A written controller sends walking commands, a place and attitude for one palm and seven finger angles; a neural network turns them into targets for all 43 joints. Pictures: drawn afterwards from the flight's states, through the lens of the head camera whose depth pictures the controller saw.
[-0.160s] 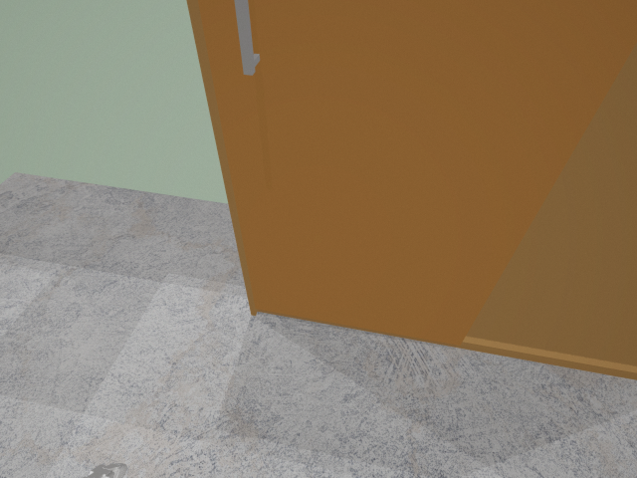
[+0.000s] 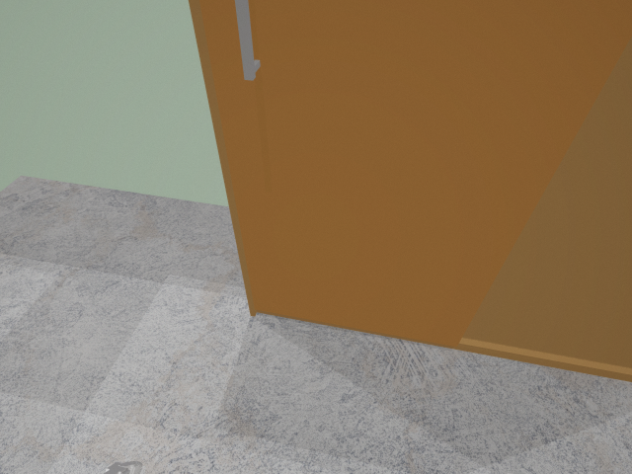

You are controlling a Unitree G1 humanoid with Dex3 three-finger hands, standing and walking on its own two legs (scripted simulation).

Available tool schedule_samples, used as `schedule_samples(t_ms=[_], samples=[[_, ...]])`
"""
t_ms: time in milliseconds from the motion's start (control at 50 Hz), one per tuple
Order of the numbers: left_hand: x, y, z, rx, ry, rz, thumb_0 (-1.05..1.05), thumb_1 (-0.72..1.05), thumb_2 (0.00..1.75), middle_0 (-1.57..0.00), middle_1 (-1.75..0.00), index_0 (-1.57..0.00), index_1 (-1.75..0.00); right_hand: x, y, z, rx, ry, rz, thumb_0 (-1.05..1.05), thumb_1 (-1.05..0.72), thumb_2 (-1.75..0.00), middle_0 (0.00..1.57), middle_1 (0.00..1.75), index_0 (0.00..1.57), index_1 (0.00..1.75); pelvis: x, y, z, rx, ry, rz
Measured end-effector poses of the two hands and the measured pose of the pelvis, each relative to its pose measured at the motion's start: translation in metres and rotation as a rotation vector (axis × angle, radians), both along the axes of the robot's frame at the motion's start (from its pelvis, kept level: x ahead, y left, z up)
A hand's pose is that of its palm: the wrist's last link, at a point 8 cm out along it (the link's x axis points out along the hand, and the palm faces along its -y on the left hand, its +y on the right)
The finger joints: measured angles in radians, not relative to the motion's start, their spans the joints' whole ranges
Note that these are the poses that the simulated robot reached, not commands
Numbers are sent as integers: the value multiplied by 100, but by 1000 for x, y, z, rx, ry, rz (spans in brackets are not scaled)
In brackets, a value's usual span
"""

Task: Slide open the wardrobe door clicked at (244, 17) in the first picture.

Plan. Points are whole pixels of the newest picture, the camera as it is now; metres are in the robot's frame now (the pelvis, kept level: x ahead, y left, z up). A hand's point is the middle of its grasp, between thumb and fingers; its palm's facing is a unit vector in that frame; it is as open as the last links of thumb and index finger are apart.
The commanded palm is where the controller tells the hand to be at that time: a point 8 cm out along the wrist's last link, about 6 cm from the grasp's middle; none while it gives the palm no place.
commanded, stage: stand and wait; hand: left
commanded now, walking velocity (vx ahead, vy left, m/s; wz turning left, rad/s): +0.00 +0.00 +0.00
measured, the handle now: (247, 13) +0.77 +0.17 +0.27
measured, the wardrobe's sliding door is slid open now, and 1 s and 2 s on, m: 0.00 0.00 0.00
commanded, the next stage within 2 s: look at it before walking up in 0.66 s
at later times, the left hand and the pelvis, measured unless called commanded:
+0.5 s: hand out of the picture +0.05 +0.24 -0.15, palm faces -0.02 -0.94 -0.33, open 7.4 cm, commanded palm none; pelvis -0.01 -0.01 +0.00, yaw +0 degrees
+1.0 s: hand out of the picture +0.08 +0.23 -0.15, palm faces -0.02 -0.94 -0.33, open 7.4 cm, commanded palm none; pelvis +0.00 -0.01 +0.01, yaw +1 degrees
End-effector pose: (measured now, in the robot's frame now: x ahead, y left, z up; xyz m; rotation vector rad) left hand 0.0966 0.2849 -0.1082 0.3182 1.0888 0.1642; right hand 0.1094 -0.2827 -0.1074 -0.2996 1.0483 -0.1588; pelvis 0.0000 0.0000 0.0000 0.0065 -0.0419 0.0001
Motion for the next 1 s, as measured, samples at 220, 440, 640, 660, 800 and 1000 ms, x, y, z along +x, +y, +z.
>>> schedule_samples(t_ms=[220,440,640,660,800,1000], samples=[[-32,-9,-8,-17,73,28,1,91,90,-20,-30,-20,-30,-33,-7,-7,2,90,-24,1,-90,-89,20,30,21,30,-9,-7,2,-2,0,5],[-55,-5,-9,1,136,51,1,91,90,-20,-30,-20,-30,-67,-20,-11,-13,183,-58,1,-91,-89,20,30,21,30,-14,-10,3,-3,0,7],[-48,-4,-8,4,129,47,1,91,90,-20,-30,-20,-30,-68,-21,-11,-13,194,-59,1,-91,-89,20,30,21,30,-13,-11,4,-4,8,8],[-47,-4,-8,4,127,47,1,91,90,-20,-30,-20,-30,-67,-21,-11,-13,192,-57,1,-91,-89,20,30,21,30,-12,-11,4,-4,8,8],[-35,-6,-6,0,107,40,1,91,90,-20,-30,-20,-30,-54,-18,-10,-8,169,-48,1,-91,-89,20,30,21,30,-8,-11,5,-4,10,9],[-24,-7,-4,-2,88,36,0,91,90,-20,-30,-20,-30,-33,-16,-7,-7,133,-33,1,-91,-89,20,30,21,30,-3,-11,5,-4,11,9]])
